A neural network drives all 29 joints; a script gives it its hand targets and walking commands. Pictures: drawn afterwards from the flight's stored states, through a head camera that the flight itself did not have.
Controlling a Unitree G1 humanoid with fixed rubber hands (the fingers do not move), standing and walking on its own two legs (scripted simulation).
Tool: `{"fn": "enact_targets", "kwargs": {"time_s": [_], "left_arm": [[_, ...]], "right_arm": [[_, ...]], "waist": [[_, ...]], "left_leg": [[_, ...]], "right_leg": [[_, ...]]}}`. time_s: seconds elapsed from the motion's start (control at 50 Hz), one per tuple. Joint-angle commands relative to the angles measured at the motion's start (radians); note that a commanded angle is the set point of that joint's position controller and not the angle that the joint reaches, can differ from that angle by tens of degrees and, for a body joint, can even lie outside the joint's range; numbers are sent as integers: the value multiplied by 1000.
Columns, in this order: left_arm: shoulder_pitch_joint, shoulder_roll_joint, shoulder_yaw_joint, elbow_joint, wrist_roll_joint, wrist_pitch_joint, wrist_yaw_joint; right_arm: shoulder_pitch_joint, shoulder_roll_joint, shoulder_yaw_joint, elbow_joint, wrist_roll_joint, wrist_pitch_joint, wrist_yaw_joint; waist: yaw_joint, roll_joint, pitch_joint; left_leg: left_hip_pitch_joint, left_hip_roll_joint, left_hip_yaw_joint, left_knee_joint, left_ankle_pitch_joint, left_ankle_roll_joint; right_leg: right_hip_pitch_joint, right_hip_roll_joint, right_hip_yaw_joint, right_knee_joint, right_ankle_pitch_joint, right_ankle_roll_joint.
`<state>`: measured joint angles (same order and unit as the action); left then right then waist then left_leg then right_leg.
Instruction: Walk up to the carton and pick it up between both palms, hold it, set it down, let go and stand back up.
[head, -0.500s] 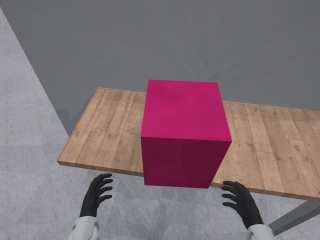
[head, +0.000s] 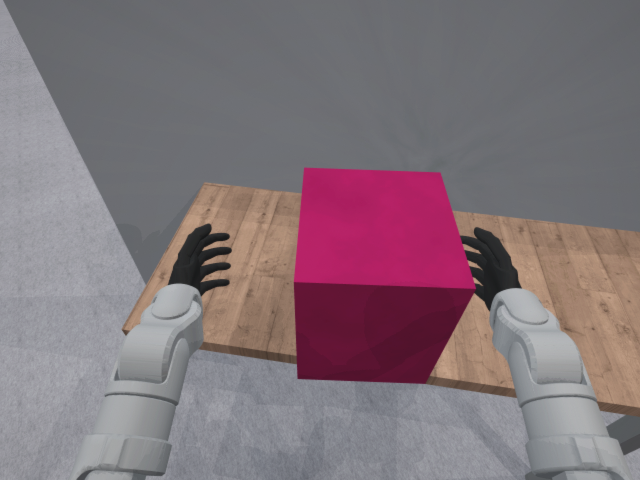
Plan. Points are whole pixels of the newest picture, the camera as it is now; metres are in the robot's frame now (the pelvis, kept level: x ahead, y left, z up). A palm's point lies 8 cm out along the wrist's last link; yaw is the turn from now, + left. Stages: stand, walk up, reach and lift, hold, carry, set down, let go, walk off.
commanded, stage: reach and lift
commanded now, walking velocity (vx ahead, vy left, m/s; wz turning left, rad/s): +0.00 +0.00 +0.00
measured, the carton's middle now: (366, 279) +0.43 -0.08 +0.00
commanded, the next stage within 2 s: none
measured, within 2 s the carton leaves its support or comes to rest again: neither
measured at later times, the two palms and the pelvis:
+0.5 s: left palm (192, 248) +0.35 +0.14 +0.16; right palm (525, 241) +0.35 -0.22 +0.17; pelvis -0.04 -0.01 +0.00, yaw +0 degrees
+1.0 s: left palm (209, 198) +0.41 +0.12 +0.18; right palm (526, 203) +0.40 -0.24 +0.18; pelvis -0.03 -0.03 +0.00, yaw +0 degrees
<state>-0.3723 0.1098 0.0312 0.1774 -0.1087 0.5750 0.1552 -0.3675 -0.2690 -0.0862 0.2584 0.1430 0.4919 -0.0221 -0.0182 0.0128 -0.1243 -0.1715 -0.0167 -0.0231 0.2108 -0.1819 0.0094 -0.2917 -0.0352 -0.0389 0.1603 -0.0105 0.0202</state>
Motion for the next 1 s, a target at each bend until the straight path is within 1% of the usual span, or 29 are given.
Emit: {"fn": "enact_targets", "kwargs": {"time_s": [0.0, 0.08, 0.1, 0.14, 0.18, 0.2, 0.22, 0.24, 0.28, 0.32, 0.34, 0.36, 0.38, 0.4, 0.44, 0.46, 0.54, 0.58, 0.6, 0.64, 0.66, 0.68, 0.72, 0.74, 0.78, 0.84, 0.9, 0.96, 0.98], "left_arm": [[-32, -21, 12, -33, 22, 85, -7], [-308, 55, 23, -283, 36, 44, -2], [-441, 79, 22, -357, 39, 24, 5], [-498, 97, 21, -387, 29, 8, 17], [-499, 71, 25, -327, 18, 13, 20], [-435, 58, 29, -255, 21, 22, 23], [-429, 58, 35, -212, 24, 35, 20], [-451, 58, 46, -151, 26, 50, 18], [-445, 36, 49, -13, 29, 87, 7], [-519, 24, 51, 55, 31, 107, -9], [-556, 32, 74, 94, 43, 114, -16], [-609, 24, 83, 100, 51, 111, -22], [-668, 35, 90, 101, 53, 104, -27], [-724, 57, 103, 127, 57, 92, -33], [-846, 83, 114, 117, 53, 68, -38], [-894, 101, 125, 136, 56, 57, -37], [-1017, 127, 161, 255, 68, 27, -24], [-1028, 126, 159, 349, 65, 13, -20], [-1038, 133, 172, 393, 65, 5, -16], [-1088, 141, 166, 419, 35, -11, -15], [-1088, 151, 174, 431, 21, -22, -13], [-1094, 153, 167, 443, 16, -31, -12], [-1090, 167, 157, 494, -8, -42, -12], [-1079, 175, 152, 518, -11, -46, -15], [-1087, 205, 161, 542, -10, -53, -16], [-1079, 215, 150, 529, -2, -71, -14], [-1102, 239, 152, 504, -19, -84, -6], [-1097, 239, 137, 488, -19, -93, -9], [-1101, 237, 127, 466, -28, -101, -9]], "right_arm": [[-121, -88, -48, -55, -48, 48, 44], [-324, -108, -80, -172, -24, 21, 49], [-429, -121, -91, -200, -13, 10, 42], [-477, -126, -109, -209, 13, -1, 23], [-503, -136, -104, -212, 21, -6, 13], [-476, -137, -103, -174, 19, 0, 9], [-460, -148, -105, -147, 12, 5, 5], [-514, -153, -104, -127, 13, 19, 2], [-528, -140, -92, -32, -11, 50, 6], [-581, -123, -80, 53, -15, 70, 21], [-628, -112, -71, 72, -19, 77, 30], [-660, -113, -84, 94, -33, 78, 38], [-698, -120, -87, 110, -32, 75, 43], [-749, -136, -90, 129, -35, 67, 48], [-828, -148, -107, 190, -33, 54, 55], [-870, -167, -118, 216, -39, 46, 52], [-1013, -194, -133, 298, -35, 22, 24], [-1058, -187, -129, 356, -34, 10, 13], [-1074, -188, -119, 379, -30, 2, 6], [-1114, -173, -107, 427, -14, -8, 2], [-1120, -165, -91, 430, -15, -14, 1], [-1101, -160, -89, 473, -10, -15, -1], [-1125, -179, -71, 475, 2, -24, -12], [-1123, -174, -64, 489, 6, -28, -16], [-1121, -160, -58, 490, -1, -31, -25], [-1098, -172, -60, 498, 6, -45, -37], [-1128, -176, -33, 464, 32, -52, -43], [-1126, -183, -34, 460, 43, -59, -45], [-1117, -190, -28, 449, 40, -61, -46]], "waist": [[-7, -85, -270], [-20, -63, -378], [-34, -56, -455], [-34, -28, -515], [-26, -5, -552], [-13, -3, -555], [-6, 28, -529], [4, 6, -510], [2, -27, -442], [3, -32, -347], [18, -48, -294], [8, -61, -282], [6, -39, -264], [0, -67, -272], [-1, -43, -275], [-6, -67, -282], [18, -9, -333], [22, -9, -326], [29, -37, -344], [30, -57, -396], [30, -101, -400], [24, -82, -381], [13, -105, -384], [19, -95, -386], [6, -133, -401], [4, -85, -424], [6, -104, -460], [-2, -61, -501], [-11, -72, -528]], "left_leg": [[-23, -16, 1, -28, 586, -92], [34, -42, 20, -19, 651, -92], [18, -44, 24, -6, 614, -89], [24, -47, 29, 6, 564, -75], [14, -38, 30, 23, 524, -71], [4, -35, 31, 19, 512, -69], [-21, -38, 36, 16, 468, -71], [-55, -37, 36, 4, 426, -70], [-103, -43, 47, -19, 327, -63], [-148, -44, 56, -56, 214, -61], [-165, -42, 62, -70, 175, -58], [-183, -45, 66, -73, 145, -57], [-198, -47, 70, -80, 110, -57], [-207, -45, 68, -77, 87, -53], [-218, -47, 78, -69, 26, -48], [-217, -46, 82, -61, -7, -44], [-260, -54, 97, -37, -117, -31], [-309, -51, 91, -32, -137, -27], [-316, -49, 85, -24, -142, -22], [-316, -62, 92, -8, -131, -22], [-311, -53, 81, -12, -111, -18], [-329, -56, 78, -13, -109, -20], [-311, -61, 74, -11, -76, -17], [-321, -56, 70, -19, -62, -16], [-296, -64, 66, -9, -24, -13], [-283, -60, 65, -31, 20, -13], [-278, -61, 59, -43, 79, -9], [-263, -66, 54, -44, 94, -8], [-250, -62, 45, -52, 117, -12]], "right_leg": [[472, 78, 10, 31, 506, -29], [550, 73, 17, 62, 666, -21], [589, 70, 15, 94, 670, -25], [586, 65, 6, 119, 646, -20], [539, 62, -3, 117, 543, -25], [532, 59, -4, 113, 505, -25], [511, 55, 0, 101, 464, -24], [501, 55, -3, 102, 425, -26], [484, 63, -15, 99, 339, -13], [477, 65, -19, 80, 233, -2], [470, 69, -26, 76, 195, 0], [464, 75, -27, 75, 165, 3], [467, 74, -30, 74, 131, 2], [468, 79, -34, 82, 109, 2], [460, 79, -33, 89, 42, -4], [448, 78, -35, 103, 13, -4], [444, 72, -30, 121, -117, -5], [449, 61, -20, 140, -120, -9], [461, 56, -18, 146, -127, -12], [463, 52, -4, 152, -115, -2], [479, 55, -8, 159, -92, 0], [473, 50, -3, 158, -81, -2], [478, 52, 7, 156, -37, 3], [482, 48, 7, 152, -13, 10], [502, 42, 25, 142, 46, 18], [519, 45, 15, 142, 121, 19], [559, 51, 9, 157, 239, 36], [577, 42, 30, 150, 284, 30], [594, 47, 20, 159, 319, 30]]}}
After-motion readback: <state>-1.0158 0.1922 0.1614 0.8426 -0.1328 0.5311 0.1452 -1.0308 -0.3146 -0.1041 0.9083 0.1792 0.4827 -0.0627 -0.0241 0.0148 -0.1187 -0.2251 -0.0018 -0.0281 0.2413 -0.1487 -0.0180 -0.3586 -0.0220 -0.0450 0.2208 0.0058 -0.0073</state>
